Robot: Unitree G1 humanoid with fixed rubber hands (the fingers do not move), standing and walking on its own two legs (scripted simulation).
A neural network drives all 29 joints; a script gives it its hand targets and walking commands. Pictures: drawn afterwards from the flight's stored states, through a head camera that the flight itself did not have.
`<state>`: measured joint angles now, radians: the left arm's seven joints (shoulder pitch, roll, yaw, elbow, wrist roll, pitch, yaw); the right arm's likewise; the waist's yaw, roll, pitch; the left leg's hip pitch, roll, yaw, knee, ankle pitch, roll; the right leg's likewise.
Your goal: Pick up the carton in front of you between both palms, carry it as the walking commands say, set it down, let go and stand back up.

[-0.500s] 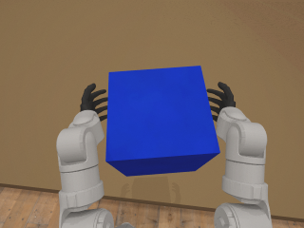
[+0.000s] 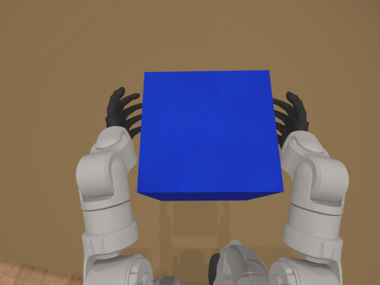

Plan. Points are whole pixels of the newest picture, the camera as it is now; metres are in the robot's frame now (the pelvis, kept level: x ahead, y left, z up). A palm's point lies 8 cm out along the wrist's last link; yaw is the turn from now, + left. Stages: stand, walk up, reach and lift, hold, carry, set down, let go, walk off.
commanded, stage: carry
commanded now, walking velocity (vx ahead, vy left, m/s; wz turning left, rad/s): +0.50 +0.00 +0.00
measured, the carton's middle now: (204, 148) +0.37 +0.01 +0.04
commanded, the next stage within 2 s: none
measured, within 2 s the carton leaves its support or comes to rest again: neither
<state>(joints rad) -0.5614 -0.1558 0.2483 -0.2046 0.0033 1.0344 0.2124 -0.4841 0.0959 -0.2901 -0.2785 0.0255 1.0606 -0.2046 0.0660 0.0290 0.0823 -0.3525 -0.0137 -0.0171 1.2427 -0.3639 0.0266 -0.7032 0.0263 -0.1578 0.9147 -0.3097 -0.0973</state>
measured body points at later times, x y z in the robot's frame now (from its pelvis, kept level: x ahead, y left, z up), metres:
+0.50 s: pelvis +0.34 +0.06 +0.05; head +0.36 +0.07 +0.50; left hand +0.72 +0.19 +0.18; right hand +0.68 -0.12 +0.18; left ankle +0.38 +0.12 -0.68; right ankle +0.28 -0.06 -0.58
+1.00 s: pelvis +0.65 +0.02 +0.07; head +0.69 +0.02 +0.52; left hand +0.96 +0.19 +0.12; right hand +0.99 -0.11 +0.12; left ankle +0.59 +0.14 -0.59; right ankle +0.67 -0.04 -0.68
